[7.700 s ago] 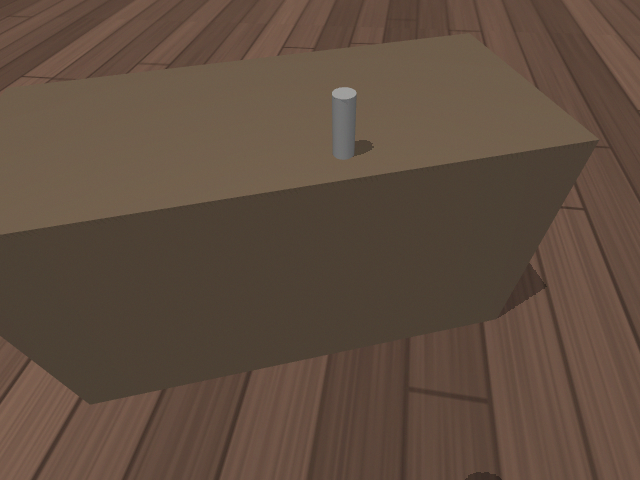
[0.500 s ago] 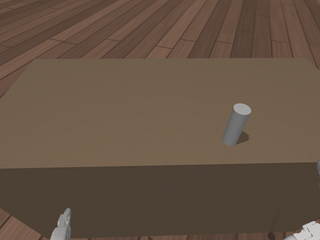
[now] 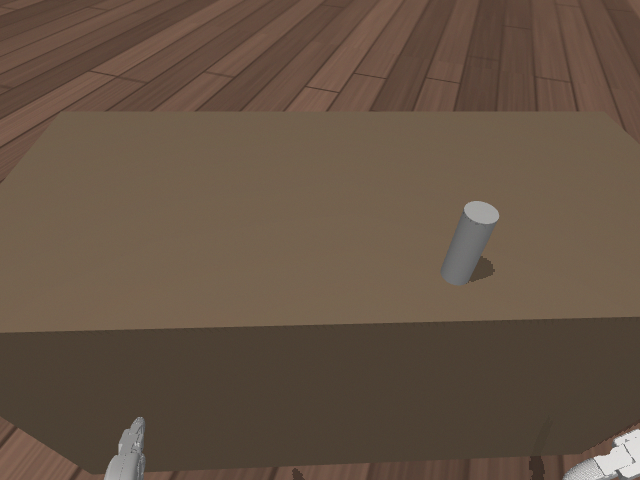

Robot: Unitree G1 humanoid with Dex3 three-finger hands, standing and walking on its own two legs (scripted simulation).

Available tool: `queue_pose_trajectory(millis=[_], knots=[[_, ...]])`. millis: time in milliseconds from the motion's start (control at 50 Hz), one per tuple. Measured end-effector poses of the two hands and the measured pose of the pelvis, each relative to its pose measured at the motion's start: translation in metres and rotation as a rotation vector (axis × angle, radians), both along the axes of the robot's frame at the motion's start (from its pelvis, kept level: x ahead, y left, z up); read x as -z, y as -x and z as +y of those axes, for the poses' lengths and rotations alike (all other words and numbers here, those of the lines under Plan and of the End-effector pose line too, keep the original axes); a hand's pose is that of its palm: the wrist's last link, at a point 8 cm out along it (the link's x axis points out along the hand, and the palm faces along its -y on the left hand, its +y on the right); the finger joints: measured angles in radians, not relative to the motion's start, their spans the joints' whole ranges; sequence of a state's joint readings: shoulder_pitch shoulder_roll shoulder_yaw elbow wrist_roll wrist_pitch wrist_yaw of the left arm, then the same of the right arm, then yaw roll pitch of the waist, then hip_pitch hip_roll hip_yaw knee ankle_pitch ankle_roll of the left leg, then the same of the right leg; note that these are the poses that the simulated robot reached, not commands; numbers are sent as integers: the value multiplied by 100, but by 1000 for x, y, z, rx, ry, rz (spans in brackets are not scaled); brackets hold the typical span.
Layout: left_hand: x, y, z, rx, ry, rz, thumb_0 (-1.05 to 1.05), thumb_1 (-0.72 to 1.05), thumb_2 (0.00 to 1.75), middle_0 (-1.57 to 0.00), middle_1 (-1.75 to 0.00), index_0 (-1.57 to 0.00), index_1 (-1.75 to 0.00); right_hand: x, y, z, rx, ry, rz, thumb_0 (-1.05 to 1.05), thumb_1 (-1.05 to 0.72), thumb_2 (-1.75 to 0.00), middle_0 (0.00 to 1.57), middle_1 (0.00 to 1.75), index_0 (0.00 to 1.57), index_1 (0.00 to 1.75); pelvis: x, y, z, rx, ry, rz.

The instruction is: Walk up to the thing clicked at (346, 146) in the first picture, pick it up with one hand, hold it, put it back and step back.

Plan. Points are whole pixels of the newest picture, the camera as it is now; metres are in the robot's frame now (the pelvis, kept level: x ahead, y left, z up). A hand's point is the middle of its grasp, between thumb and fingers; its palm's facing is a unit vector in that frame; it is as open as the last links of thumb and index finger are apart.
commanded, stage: go down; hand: right
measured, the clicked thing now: (467, 245) +0.44 -0.20 +0.04
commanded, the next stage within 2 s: none
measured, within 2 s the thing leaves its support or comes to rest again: neither
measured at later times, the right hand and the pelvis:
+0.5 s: hand (639, 352) +0.22 -0.27 +0.14, palm faces +0.33 +0.88 -0.35, open 17.4 cm; pelvis +0.01 +0.00 +0.00, yaw +0 degrees
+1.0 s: hand out of the picture +0.30 -0.33 +0.14, palm faces +0.17 +0.98 -0.08, open 17.6 cm; pelvis +0.01 -0.01 +0.00, yaw +1 degrees
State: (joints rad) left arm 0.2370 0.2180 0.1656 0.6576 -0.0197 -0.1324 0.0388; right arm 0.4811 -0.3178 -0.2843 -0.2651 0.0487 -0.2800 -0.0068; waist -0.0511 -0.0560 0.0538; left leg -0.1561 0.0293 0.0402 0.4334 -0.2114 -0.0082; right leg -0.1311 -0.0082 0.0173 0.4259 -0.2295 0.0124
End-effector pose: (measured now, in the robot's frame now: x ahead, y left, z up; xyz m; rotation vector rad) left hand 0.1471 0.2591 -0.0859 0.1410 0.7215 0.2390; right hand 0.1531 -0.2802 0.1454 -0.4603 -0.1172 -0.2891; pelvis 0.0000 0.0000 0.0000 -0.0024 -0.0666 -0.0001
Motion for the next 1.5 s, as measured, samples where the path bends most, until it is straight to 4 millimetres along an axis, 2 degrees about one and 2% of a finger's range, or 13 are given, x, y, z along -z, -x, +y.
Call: queue_pose_trajectory(millis=[180,300,400,480,560,620,720,820,960,1040,1180,1380,1500], knots=[[-6,-8,1,1,-8,-33,-1,-53,6,-6,-6,-6,-6,-9,-1,-2,-8,21,-63,-1,52,-6,6,6,6,6,1,-5,0,1,0,10],[-6,-12,10,-27,-26,-27,-1,-53,5,-6,-6,-5,-5,-5,-9,-12,11,-25,-82,-1,53,-6,5,6,6,6,2,-8,1,0,-1,12],[-4,-13,7,-16,-23,-13,-1,-53,4,-6,-5,-5,-5,-1,-17,-15,-16,-34,-40,-1,54,-6,4,6,5,6,2,-8,3,0,-2,14],[-5,-14,5,-17,-27,-23,-1,-52,4,-6,-5,-5,-5,-7,-24,-29,-8,-42,-57,-1,54,-6,5,6,6,6,2,-7,4,6,-4,12],[-5,-15,10,-39,-48,-20,-1,-53,4,-6,-5,-6,-5,-14,-36,-53,22,-126,-96,-1,55,-6,4,6,5,6,2,-4,4,14,-5,13],[-8,-16,9,-34,-71,-32,-1,-52,4,-6,-5,-6,-4,-11,-53,-66,-2,-187,-68,-1,54,-6,4,5,5,6,2,-2,3,15,-5,20],[-6,-12,-4,-6,-84,-22,-1,-52,3,-6,-5,-5,-4,1,-82,-76,-85,-281,33,-1,54,-5,4,5,5,6,1,-2,1,7,-5,42],[-5,0,-12,-4,-91,-19,-1,-52,3,-6,-5,-6,-4,-1,-99,-89,-107,-342,37,-1,54,-5,5,5,5,6,2,-4,-3,0,-7,55],[3,8,-10,-2,-121,27,-1,-53,4,-6,-6,-5,-5,-5,-111,-102,-110,-368,47,-1,57,-5,4,5,4,6,3,-8,-10,-12,-13,71],[1,-1,-15,19,-123,13,-1,-53,5,-6,-6,-5,-5,1,-113,-101,-126,-393,74,-1,59,-5,3,5,4,6,3,-9,-11,-10,-13,78],[-18,-19,-12,28,-157,-85,-1,-53,5,-6,-6,-5,-5,0,-114,-112,-102,-450,45,-1,59,-5,4,5,4,6,4,-14,-8,0,-16,76],[2,-5,-13,44,-160,9,-1,-53,5,-6,-6,-5,-5,-2,-132,-127,-113,-449,99,-1,61,-5,3,5,4,6,7,-12,-5,5,-20,110],[-1,-5,-11,32,-169,-16,-1,-53,5,-6,-6,-6,-5,-6,-148,-129,-124,-468,81,-1,60,-5,4,5,4,6,8,-10,-4,-1,-18,129]])
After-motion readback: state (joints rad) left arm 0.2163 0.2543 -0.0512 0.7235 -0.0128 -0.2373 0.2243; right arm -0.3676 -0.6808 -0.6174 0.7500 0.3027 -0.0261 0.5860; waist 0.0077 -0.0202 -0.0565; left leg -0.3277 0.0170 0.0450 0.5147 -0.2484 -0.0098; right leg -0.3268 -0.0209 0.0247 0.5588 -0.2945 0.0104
